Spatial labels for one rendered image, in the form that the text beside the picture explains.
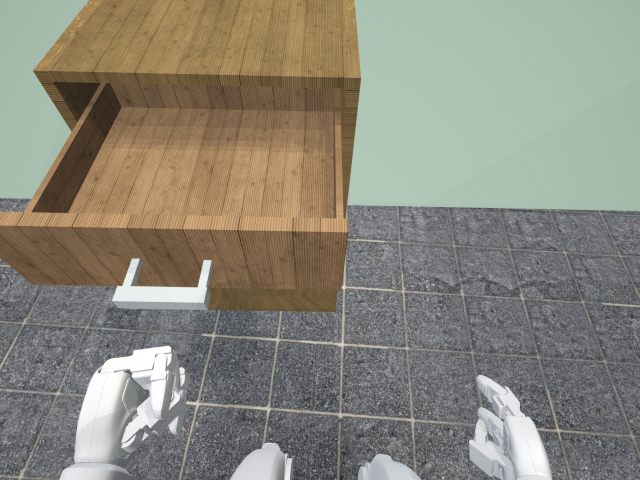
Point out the robot left shin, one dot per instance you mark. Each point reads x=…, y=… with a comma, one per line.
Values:
x=271, y=446

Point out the drawer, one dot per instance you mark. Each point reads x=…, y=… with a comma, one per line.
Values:
x=249, y=177

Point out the robot left thigh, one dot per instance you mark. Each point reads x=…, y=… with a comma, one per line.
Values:
x=265, y=464

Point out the right robot hand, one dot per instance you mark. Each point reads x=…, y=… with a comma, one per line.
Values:
x=517, y=449

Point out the handle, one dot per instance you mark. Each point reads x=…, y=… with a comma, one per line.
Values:
x=129, y=296

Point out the left robot hand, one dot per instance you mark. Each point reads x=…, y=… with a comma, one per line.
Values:
x=147, y=383

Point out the cabinet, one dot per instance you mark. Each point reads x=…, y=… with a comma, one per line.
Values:
x=266, y=43

